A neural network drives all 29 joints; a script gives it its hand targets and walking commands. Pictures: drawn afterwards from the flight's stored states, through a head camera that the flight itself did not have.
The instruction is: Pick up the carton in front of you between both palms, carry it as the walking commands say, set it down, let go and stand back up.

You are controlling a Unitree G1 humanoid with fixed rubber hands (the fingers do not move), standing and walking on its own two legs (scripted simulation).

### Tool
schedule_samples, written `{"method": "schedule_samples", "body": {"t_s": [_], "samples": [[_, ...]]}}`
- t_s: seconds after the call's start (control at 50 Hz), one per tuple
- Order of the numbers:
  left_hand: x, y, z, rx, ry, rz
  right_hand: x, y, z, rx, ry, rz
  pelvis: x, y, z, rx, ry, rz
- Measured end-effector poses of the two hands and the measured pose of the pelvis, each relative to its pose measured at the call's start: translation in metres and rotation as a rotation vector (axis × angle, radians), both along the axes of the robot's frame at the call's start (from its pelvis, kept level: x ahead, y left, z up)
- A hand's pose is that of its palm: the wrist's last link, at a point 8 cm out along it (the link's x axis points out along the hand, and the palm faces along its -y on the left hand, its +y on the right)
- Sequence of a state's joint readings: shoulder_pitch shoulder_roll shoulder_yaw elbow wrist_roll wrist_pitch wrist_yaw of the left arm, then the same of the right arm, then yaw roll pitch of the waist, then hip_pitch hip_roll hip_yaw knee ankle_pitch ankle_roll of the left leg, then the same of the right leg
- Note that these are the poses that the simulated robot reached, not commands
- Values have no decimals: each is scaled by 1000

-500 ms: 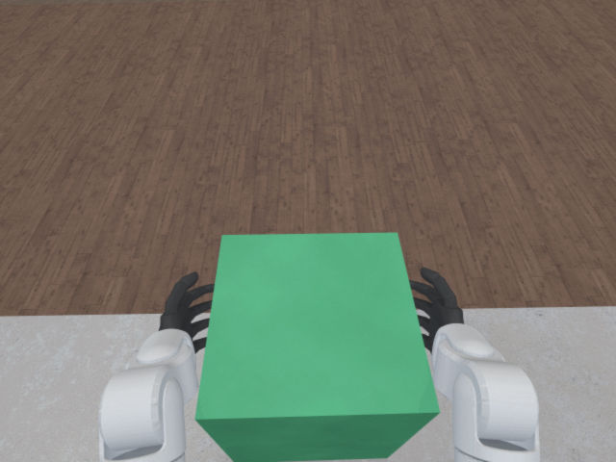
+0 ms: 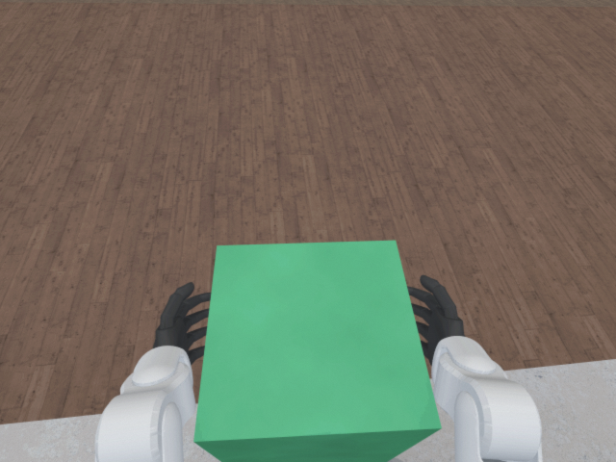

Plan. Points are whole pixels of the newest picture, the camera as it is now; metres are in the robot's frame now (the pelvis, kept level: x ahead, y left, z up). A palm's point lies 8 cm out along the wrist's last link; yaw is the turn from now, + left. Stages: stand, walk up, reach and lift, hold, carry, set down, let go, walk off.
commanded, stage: carry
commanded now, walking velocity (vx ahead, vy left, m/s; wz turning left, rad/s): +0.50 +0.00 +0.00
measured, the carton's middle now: (309, 363) +0.24 +0.00 +0.02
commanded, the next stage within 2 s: none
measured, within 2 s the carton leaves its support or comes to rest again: neither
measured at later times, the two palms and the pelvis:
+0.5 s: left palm (225, 114) +0.63 +0.13 +0.15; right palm (395, 115) +0.64 -0.17 +0.15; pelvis +0.32 -0.03 +0.00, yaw +2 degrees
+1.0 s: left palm (234, 46) +1.01 +0.16 +0.13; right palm (354, 47) +1.01 -0.14 +0.13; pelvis +0.65 +0.01 +0.00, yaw +2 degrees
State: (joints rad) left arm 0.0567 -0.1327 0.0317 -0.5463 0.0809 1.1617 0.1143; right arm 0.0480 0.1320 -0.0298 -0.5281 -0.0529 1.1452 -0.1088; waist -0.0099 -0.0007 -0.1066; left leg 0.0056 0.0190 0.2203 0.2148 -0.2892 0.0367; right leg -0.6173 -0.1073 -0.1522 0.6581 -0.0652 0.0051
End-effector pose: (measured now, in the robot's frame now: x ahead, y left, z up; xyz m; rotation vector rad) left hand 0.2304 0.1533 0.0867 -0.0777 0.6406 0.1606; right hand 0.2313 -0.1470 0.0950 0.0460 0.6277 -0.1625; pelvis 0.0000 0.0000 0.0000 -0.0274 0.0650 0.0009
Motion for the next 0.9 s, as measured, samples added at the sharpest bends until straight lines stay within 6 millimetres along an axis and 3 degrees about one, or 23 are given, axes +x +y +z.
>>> {"method": "schedule_samples", "body": {"t_s": [0.16, 0.24, 0.34, 0.48, 0.56, 0.68, 0.78, 0.9], "samples": [[135, -22, 7, 38, -91, 43, 145, -21, -7, 46, -91, 37, 126, -28, -33, 1, -27, 42], [188, -26, 14, 23, -39, 79, 207, -25, 2, 53, -39, 60, 167, -40, -18, 24, -13, 61], [257, -26, 42, 9, -80, 112, 283, -25, 29, 85, -78, 64, 221, -44, -1, 48, 1, 54], [381, -21, 67, 29, -114, 62, 395, -21, 53, 60, -114, 45, 308, -33, 2, 47, 12, 30], [456, -12, 61, 30, -90, 31, 465, -12, 50, 32, -91, 35, 366, -20, -8, 34, 10, 19], [575, 4, 27, -2, -42, -22, 570, 4, 29, -15, -43, -7, 451, 4, -30, 40, 0, 7], [646, 4, 12, -49, 33, -22, 629, 5, 12, 17, 30, -67, 500, 17, -13, 21, 24, 6], [721, 4, 23, -80, -41, 0, 704, 4, 23, 65, -46, -98, 573, 20, -1, 8, 47, 13]]}}
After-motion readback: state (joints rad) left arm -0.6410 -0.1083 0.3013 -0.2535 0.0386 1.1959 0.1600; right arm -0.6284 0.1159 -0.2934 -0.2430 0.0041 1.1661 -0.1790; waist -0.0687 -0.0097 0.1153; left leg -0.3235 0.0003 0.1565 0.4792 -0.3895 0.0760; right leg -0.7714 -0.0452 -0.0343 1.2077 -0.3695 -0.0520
